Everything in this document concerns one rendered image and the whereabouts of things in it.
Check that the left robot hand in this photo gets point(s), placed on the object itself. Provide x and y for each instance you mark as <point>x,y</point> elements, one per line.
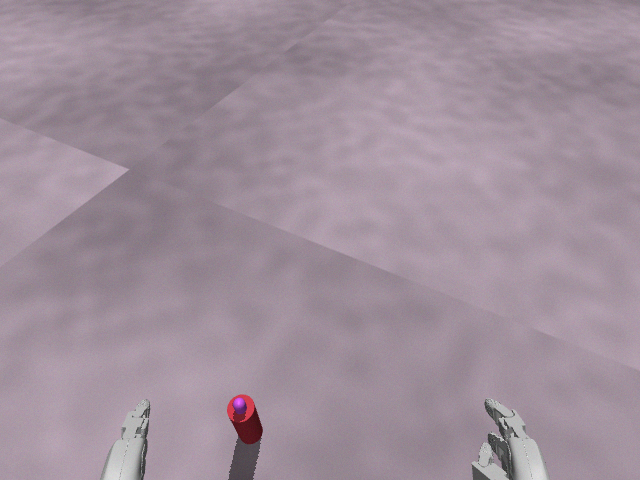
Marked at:
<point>126,458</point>

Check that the right robot hand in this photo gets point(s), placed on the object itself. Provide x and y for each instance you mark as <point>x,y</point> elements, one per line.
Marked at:
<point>521,457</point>

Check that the bottle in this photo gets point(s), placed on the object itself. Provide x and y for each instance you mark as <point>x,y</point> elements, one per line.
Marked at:
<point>244,417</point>

